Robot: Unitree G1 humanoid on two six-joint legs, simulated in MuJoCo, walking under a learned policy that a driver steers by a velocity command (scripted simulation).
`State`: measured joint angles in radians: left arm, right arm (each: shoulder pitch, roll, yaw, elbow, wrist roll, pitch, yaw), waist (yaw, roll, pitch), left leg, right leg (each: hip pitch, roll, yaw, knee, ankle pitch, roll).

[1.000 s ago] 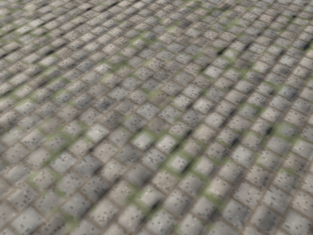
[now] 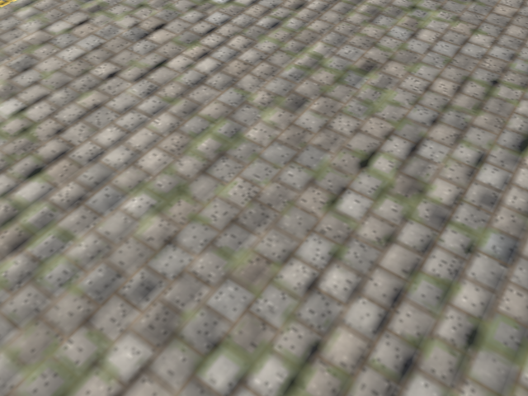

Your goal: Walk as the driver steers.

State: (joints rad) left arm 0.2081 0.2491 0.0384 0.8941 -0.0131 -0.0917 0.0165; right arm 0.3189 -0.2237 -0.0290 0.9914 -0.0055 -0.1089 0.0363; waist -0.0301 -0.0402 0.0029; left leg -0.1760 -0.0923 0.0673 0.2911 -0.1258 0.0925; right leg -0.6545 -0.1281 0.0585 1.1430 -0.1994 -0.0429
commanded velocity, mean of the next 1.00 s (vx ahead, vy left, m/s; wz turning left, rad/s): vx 0.47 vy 0.00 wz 0.18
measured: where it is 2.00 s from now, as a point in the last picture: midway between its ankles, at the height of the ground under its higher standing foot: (245, 324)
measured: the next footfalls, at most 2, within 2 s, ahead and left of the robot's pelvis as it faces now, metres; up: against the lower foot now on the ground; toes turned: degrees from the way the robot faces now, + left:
right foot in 0.30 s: +0.34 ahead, -0.17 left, +0.00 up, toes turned -2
left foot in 0.88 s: +0.65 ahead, +0.08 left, +0.00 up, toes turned +13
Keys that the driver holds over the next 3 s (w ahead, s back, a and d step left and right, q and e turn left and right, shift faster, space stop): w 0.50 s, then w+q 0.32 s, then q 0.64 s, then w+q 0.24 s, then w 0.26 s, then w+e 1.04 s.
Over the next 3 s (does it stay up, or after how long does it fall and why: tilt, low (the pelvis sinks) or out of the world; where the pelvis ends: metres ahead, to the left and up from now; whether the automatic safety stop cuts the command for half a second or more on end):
stays up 1.16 0.43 -0.01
